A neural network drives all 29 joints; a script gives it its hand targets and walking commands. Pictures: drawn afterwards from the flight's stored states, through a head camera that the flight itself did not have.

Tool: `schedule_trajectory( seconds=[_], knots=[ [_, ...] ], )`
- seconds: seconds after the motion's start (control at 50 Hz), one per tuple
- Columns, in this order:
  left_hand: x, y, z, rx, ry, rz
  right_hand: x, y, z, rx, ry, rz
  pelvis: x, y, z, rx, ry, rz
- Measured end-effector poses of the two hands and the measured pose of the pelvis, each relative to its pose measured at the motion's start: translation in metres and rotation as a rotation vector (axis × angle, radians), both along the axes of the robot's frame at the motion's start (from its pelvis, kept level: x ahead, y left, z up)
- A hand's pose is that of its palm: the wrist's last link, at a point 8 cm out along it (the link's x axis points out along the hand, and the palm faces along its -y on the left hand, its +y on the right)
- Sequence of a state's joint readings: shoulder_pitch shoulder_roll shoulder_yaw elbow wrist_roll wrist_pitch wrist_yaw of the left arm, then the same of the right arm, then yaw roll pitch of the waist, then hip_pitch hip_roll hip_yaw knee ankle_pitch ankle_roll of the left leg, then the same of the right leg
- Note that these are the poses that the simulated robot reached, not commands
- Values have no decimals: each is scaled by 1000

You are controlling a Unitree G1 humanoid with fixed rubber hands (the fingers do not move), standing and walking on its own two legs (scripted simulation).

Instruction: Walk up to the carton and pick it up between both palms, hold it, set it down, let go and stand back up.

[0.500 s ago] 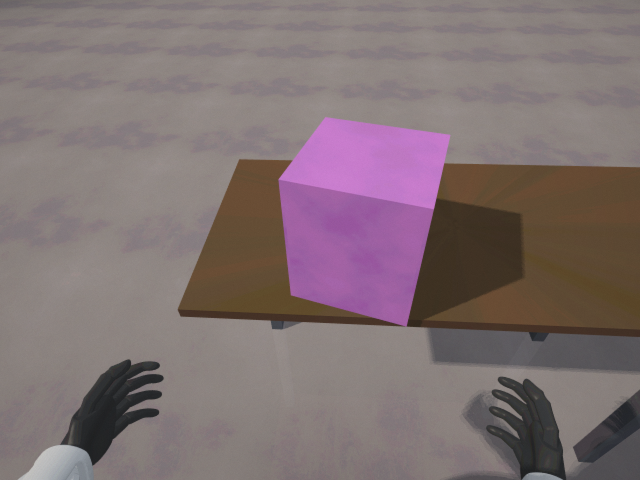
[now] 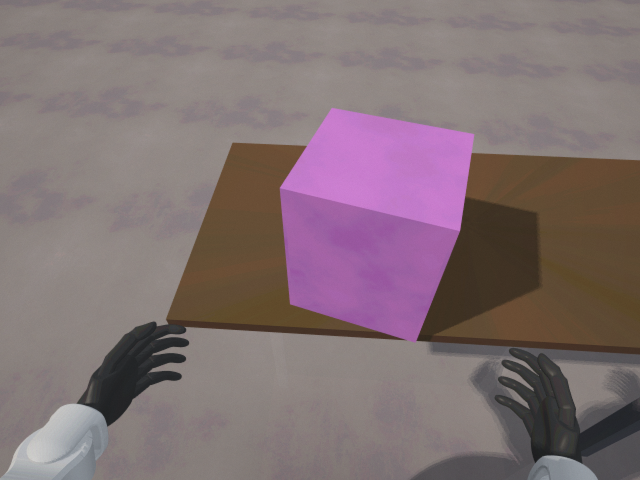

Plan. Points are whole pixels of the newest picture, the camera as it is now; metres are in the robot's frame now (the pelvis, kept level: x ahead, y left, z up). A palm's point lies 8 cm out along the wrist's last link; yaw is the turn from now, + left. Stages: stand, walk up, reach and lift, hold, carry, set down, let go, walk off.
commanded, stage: reach and lift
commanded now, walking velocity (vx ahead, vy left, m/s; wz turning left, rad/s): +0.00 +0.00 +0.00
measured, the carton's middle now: (374, 226) +0.48 -0.06 +0.05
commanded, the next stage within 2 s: none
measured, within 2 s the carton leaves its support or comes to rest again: neither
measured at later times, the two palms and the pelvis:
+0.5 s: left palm (119, 301) +0.29 +0.23 +0.12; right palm (535, 359) +0.25 -0.20 +0.10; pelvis -0.03 -0.01 +0.00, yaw +0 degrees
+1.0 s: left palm (157, 233) +0.36 +0.21 +0.15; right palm (544, 307) +0.30 -0.23 +0.11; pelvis -0.02 +0.00 +0.01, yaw +0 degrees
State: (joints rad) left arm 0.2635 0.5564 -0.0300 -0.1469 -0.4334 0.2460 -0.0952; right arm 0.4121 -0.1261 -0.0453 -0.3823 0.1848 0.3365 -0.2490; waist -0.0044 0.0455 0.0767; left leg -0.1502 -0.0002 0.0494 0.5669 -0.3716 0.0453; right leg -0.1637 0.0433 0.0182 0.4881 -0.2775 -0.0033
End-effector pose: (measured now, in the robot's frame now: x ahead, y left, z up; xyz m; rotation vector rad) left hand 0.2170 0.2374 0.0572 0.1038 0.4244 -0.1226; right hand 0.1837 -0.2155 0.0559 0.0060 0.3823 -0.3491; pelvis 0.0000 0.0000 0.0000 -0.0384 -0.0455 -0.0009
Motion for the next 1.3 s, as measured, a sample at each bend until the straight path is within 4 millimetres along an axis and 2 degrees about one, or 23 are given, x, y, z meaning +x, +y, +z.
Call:
schedule_trajectory(
  seconds=[0.1, 0.32, 0.48, 0.56, 0.68, 0.88, 1.0, 1.12, 1.3],
  knots=[
    [15, -4, 13, 13, -21, -19, 8, -1, 9, -9, -24, 22, -4, -1, 2, 1, 4, 0],
    [51, -16, 58, 13, -135, -51, 32, 3, 28, -7, -56, 78, -24, -5, 4, 6, -18, 0],
    [72, -4, 62, -6, -101, 6, 62, 10, 40, -13, -54, 109, -33, -6, 4, 8, -30, 1],
    [83, -6, 65, -15, -107, 0, 77, 13, 48, -19, -74, 114, -33, -6, 4, 7, -30, 1],
    [101, -16, 76, -18, -132, -28, 98, 12, 48, -14, -61, 100, -30, -4, 4, 6, -23, 0],
    [132, -31, 90, -1, -137, -57, 110, 1, 48, -15, -71, 59, -24, -3, 5, 4, -9, 0],
    [147, -31, 94, -7, -128, -42, 118, -11, 58, -29, -92, 36, -24, -3, 5, 3, -8, 0],
    [162, -30, 103, -27, -144, -8, 134, -17, 68, -24, -97, 37, -25, -3, 5, 3, -10, 0],
    [188, -44, 123, -26, -172, -17, 156, -18, 83, -7, -107, 41, -23, -2, 5, 2, -6, 0]
  ],
)
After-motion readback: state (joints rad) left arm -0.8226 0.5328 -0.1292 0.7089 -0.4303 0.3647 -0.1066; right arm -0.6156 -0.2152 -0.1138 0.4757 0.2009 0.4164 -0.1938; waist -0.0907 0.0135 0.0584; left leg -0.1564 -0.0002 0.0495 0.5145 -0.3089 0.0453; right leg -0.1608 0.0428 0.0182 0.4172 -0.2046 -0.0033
